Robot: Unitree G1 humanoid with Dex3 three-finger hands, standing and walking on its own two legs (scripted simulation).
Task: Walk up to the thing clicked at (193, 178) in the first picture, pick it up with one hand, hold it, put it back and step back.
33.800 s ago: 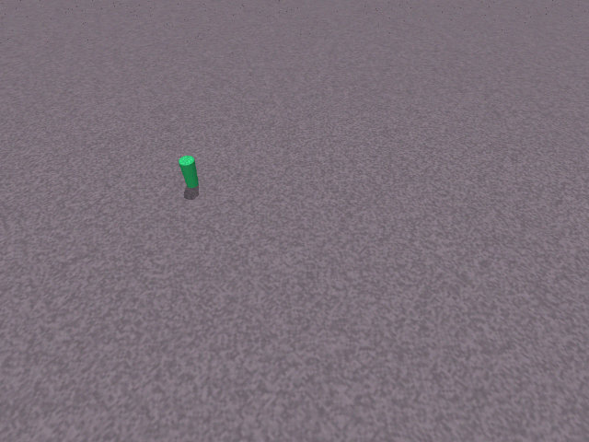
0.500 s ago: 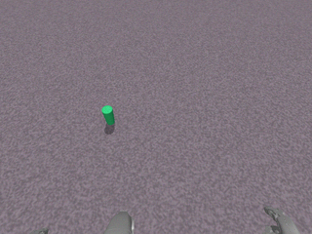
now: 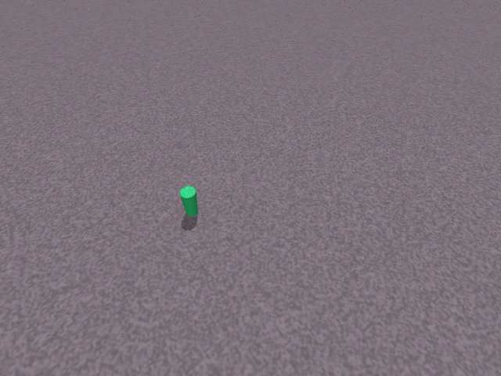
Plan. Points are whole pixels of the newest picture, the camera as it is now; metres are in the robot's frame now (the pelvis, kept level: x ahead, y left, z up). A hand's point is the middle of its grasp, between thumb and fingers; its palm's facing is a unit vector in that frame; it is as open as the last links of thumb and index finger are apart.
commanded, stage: step back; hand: left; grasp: from the side
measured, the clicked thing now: (190, 202) +1.00 +0.28 -0.68
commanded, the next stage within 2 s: stand in 0.64 s
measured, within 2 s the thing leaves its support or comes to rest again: neither
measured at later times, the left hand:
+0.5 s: hand out of the picture +0.11 +0.29 -0.15, palm faces +0.03 -0.94 -0.34, open 7.4 cm
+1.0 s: hand out of the picture +0.13 +0.28 -0.13, palm faces -0.01 -0.94 -0.33, open 7.4 cm
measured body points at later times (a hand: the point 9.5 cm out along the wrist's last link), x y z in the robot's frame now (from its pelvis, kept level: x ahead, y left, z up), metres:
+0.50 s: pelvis +0.05 +0.02 +0.00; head +0.07 +0.04 +0.45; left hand +0.11 +0.33 -0.13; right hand +0.17 -0.27 -0.12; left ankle +0.09 +0.15 -0.73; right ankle +0.04 -0.11 -0.73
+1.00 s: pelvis +0.05 +0.03 +0.02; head +0.05 +0.03 +0.47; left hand +0.14 +0.33 -0.11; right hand +0.15 -0.27 -0.11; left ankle +0.09 +0.15 -0.73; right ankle +0.04 -0.11 -0.73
